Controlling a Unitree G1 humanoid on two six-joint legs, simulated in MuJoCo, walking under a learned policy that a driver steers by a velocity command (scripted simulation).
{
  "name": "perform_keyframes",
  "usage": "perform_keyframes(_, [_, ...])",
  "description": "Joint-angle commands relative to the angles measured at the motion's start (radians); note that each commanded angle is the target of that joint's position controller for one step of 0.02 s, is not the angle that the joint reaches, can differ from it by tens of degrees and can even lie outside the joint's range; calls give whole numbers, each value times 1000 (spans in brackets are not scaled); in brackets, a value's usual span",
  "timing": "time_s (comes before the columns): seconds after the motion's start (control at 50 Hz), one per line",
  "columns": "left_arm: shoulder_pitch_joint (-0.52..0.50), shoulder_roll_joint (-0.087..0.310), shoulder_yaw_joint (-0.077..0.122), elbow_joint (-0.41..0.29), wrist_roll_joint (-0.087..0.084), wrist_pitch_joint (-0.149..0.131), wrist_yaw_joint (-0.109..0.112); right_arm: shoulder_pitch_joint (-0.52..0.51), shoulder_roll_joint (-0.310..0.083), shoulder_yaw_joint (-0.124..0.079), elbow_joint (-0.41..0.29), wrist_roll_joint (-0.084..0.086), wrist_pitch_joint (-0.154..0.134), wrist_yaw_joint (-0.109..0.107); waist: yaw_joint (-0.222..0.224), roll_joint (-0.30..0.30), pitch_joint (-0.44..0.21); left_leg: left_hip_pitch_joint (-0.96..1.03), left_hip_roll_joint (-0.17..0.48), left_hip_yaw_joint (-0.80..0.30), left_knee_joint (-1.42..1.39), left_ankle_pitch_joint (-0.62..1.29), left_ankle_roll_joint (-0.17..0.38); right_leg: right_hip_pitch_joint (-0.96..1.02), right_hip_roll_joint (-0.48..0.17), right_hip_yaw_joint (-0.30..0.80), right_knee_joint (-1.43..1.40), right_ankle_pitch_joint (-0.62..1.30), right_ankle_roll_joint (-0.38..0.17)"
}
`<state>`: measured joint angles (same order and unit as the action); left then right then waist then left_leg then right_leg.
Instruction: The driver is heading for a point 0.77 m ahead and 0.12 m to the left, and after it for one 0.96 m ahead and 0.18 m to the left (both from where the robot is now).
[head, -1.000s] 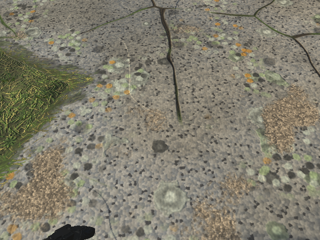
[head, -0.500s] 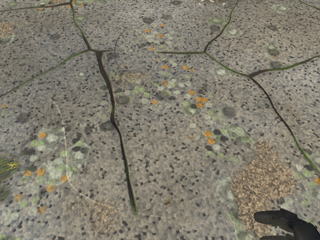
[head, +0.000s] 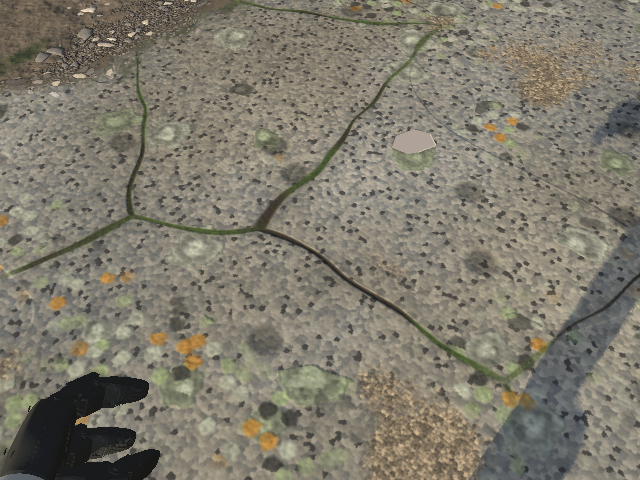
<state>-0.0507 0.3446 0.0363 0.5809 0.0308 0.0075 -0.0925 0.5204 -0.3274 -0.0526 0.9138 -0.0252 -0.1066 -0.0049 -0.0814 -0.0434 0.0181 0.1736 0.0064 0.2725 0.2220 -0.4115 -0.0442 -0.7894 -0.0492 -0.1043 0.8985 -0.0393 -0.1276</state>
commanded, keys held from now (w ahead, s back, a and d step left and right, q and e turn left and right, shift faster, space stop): w+e+shift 0.04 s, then w+shift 0.02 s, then w+q+shift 0.50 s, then q+shift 0.28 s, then shift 0.16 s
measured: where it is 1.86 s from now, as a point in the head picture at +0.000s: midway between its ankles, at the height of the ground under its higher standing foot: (259, 279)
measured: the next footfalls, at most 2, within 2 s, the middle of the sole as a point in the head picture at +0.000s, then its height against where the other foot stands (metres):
right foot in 0.10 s outside the picture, level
left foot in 0.54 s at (278, 367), level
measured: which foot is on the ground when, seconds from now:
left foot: down 0.00-0.10, up 0.12-0.52, down 0.54-0.92, up 0.94-1.00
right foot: up 0.00-0.08, down 0.10-0.52, up 0.54-0.90, down 0.92-1.00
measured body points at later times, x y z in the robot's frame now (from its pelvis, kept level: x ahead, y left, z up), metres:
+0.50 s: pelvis +0.48 +0.00 -0.01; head +0.51 +0.01 +0.44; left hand +0.45 +0.28 -0.14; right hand +0.66 -0.24 -0.11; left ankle +0.70 +0.08 -0.69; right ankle +0.25 -0.04 -0.71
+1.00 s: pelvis +0.87 +0.04 -0.01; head +0.91 +0.08 +0.44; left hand +0.97 +0.36 -0.08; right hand +1.10 -0.18 -0.10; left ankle +0.70 +0.07 -0.62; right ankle +1.05 +0.01 -0.72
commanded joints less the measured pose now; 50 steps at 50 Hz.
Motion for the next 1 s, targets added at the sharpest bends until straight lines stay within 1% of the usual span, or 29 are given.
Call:
perform_keyframes(0.02, [33,16,-10,-28,-1,-9,-5,-103,-143,-18,-96,2,-14,-12,127,118,63,-180,203,15,42,1289,41,295,102,-110,-120,7,-47])
perform_keyframes(0.04, [115,42,1,-5,-1,-13,2,-107,-178,-27,-103,-1,2,-21,183,144,8,-156,227,10,171,1429,40,394,131,-105,-129,-40,-65])
perform_keyframes(0.08, [492,107,40,118,12,-21,30,-165,-202,-29,-128,-10,27,-28,354,151,-151,-322,262,-38,630,1396,80,848,155,18,-201,-106,-130])
perform_keyframes(0.1, [539,146,67,166,7,-18,59,-151,-153,-24,-119,-18,33,-15,334,30,-150,-532,133,-35,1010,607,79,1029,83,158,-281,-170,-155])
perform_keyframes(0.12, [415,258,81,119,28,-9,75,-8,-21,12,-194,-1,30,-7,136,-203,-246,-847,33,-117,1386,-126,57,1221,-213,616,-319,-84,-227])
perform_keyframes(0.14, [462,233,87,85,7,-2,84,-117,-103,5,-239,15,15,-9,228,-79,-388,-947,19,-299,1448,-15,67,1245,-272,822,-522,-290,-280])
perform_keyframes(0.18, [392,140,65,129,10,-31,102,-192,-94,13,-220,25,11,-6,152,92,-63,-973,93,-307,1317,100,77,891,-251,646,-645,-312,-214])
perform_keyframes(0.24, [344,49,32,166,5,-96,101,-117,-34,20,-151,3,71,23,36,125,41,-771,143,-378,1128,114,65,555,-176,378,-727,-196,-133])
perform_keyframes(0.3, [371,25,27,204,-5,-134,80,-259,-6,20,-180,16,89,41,60,61,125,-851,146,-351,935,258,77,531,-102,167,-810,-27,-56])
perform_keyframes(0.34, [373,12,23,213,-11,-146,72,-336,16,26,-200,22,78,50,72,47,129,-851,119,-289,769,414,103,572,-34,15,-816,180,0])
perform_keyframes(0.44, [434,55,17,244,-24,-163,100,-436,25,35,-217,24,60,80,94,19,76,-717,10,-115,457,644,174,794,-71,-118,-814,731,82])
perform_keyframes(0.48, [429,113,30,239,-9,-135,128,-359,-22,22,-195,15,67,76,38,-56,-4,-639,-69,-76,436,514,197,931,-107,-132,-637,1100,111])
perform_keyframes(0.52, [353,163,48,212,15,-90,146,-56,-105,-16,-114,17,78,61,-128,-97,-144,-350,-127,-95,468,337,238,896,-143,-119,-233,1246,111])
perform_keyframes(0.54, [285,176,53,191,21,-76,145,152,-154,-46,-58,12,82,46,-237,-58,-195,-135,-105,-185,407,243,288,746,-127,-109,124,1067,96])
perform_keyframes(0.56, [252,60,25,188,30,-86,117,138,-181,-63,-44,25,90,27,-187,112,-118,-37,-28,-313,420,180,320,471,34,-90,504,79,85])
perform_keyframes(0.58, [351,-46,-6,77,-7,-109,100,18,-287,-84,-82,-9,100,23,-1,394,-190,209,200,-889,289,249,538,-4,167,53,842,-506,158])
perform_keyframes(0.6, [300,10,-20,49,2,-137,105,-26,-252,-86,-130,2,97,21,-38,166,-237,203,256,-1082,96,253,547,-82,118,199,814,-421,129])
perform_keyframes(0.64, [270,37,-20,56,3,-149,106,-109,-150,-62,-122,12,89,12,72,-72,-9,-148,209,-868,65,556,441,24,29,194,582,-309,134])
perform_keyframes(0.68, [275,39,-24,50,28,-96,109,-151,-123,-47,-136,28,69,8,125,-76,45,-369,128,-685,75,890,395,154,-17,174,437,-331,178])
perform_keyframes(0.7, [220,77,6,14,-36,-124,105,-233,-40,-25,-211,57,30,20,127,-40,12,-431,61,-682,35,761,383,212,14,225,329,-322,181])
perform_keyframes(0.74, [114,34,-4,-31,-15,-135,114,-284,-119,-48,-218,75,22,3,129,-17,40,-551,-35,-582,71,868,321,275,55,153,21,-248,206])
perform_keyframes(0.78, [50,-31,-18,-58,-14,-133,121,-220,-154,-67,-195,71,62,-28,77,26,-51,-562,-110,-533,152,891,216,408,157,106,-248,-63,219])
perform_keyframes(0.86, [37,12,12,-73,-50,-128,109,-158,-103,-69,-185,64,111,-61,44,158,-120,-488,-135,-622,302,637,79,554,215,146,-461,207,209])
perform_keyframes(0.9, [219,36,33,-21,-25,-132,114,-237,-62,-60,-225,52,108,-64,144,183,-212,-437,-168,-574,550,604,31,743,143,166,-569,435,175])
perform_keyframes(0.92, [356,50,33,11,-10,-130,120,-231,18,-30,-251,21,110,-54,182,79,-342,-545,-192,-513,863,83,9,989,-74,337,-474,662,85])
perform_keyframes(0.94, [363,70,21,-4,36,-124,116,-60,64,-9,-277,17,104,-40,92,-186,-460,-731,-275,-523,1169,-418,-18,1179,-376,738,-379,1118,-141])
perform_keyframes(0.96, [300,117,44,10,4,-120,108,76,-40,-14,-266,41,105,-10,30,-216,-547,-840,-166,-575,1393,-305,-25,1188,-526,986,-379,740,-304])
perform_keyframes(0.98, [199,44,36,-53,-3,-111,115,-51,-118,-28,-250,51,123,-6,87,-82,-458,-893,-90,-531,1417,-205,-37,1091,-413,862,-433,389,-270])
perform_keyframes(1.0, [163,-7,13,-59,-3,-90,123,-203,-137,-33,-276,41,139,-16,110,23,-322,-897,-75,-467,1356,-120,-38,911,-301,693,-479,217,-196])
